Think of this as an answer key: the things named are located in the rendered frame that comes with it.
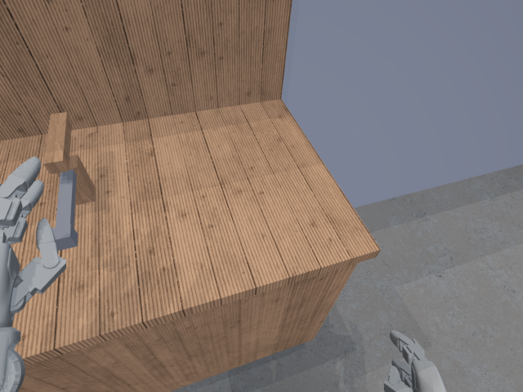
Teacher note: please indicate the robot left hand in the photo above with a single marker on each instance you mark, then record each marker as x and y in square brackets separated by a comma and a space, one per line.
[18, 195]

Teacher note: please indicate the counter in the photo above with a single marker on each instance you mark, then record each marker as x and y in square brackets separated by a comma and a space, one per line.
[210, 232]

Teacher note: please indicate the robot left forearm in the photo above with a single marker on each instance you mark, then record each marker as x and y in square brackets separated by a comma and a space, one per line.
[12, 366]

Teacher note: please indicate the robot right hand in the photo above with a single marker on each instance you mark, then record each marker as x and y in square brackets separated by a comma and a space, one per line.
[423, 375]

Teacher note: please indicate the tap lever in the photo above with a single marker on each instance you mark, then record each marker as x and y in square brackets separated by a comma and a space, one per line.
[64, 232]

